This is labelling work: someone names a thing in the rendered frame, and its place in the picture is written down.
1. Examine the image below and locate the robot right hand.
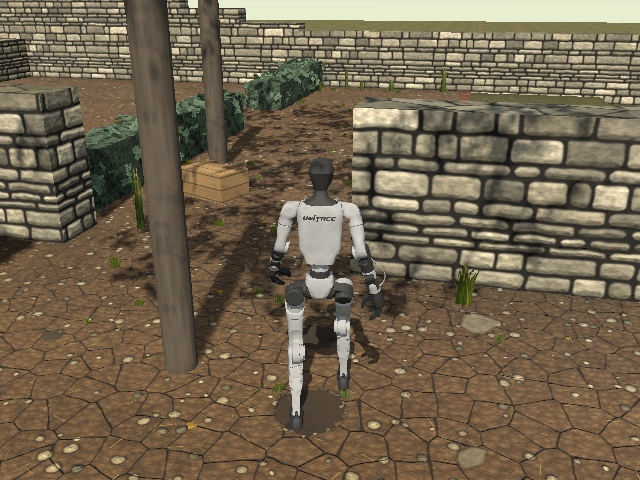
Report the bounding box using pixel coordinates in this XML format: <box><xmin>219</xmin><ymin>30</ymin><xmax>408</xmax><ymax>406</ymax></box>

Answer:
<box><xmin>361</xmin><ymin>290</ymin><xmax>384</xmax><ymax>320</ymax></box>

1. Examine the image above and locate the robot left hand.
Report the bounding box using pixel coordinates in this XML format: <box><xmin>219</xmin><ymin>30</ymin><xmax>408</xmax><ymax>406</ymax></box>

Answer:
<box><xmin>268</xmin><ymin>267</ymin><xmax>291</xmax><ymax>285</ymax></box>

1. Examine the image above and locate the right robot upper arm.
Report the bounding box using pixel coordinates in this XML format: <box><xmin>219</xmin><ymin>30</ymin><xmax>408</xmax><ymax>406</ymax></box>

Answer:
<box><xmin>341</xmin><ymin>202</ymin><xmax>367</xmax><ymax>259</ymax></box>

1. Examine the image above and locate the left robot forearm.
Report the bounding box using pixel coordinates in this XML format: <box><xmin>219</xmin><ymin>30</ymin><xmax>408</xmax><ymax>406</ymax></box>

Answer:
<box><xmin>269</xmin><ymin>238</ymin><xmax>285</xmax><ymax>272</ymax></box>

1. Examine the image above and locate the robot right foot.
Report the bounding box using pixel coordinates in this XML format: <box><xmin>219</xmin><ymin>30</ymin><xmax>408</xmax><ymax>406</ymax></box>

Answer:
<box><xmin>337</xmin><ymin>366</ymin><xmax>350</xmax><ymax>390</ymax></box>

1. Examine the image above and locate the left robot upper arm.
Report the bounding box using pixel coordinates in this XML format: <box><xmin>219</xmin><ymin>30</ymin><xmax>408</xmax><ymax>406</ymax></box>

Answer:
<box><xmin>274</xmin><ymin>201</ymin><xmax>300</xmax><ymax>253</ymax></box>

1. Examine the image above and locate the robot left thigh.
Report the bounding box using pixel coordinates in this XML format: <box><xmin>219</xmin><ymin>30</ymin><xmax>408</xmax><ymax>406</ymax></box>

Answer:
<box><xmin>285</xmin><ymin>280</ymin><xmax>306</xmax><ymax>363</ymax></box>

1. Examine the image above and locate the right robot forearm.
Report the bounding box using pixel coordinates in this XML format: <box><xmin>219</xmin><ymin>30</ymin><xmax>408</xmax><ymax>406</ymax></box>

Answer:
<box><xmin>358</xmin><ymin>243</ymin><xmax>381</xmax><ymax>294</ymax></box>

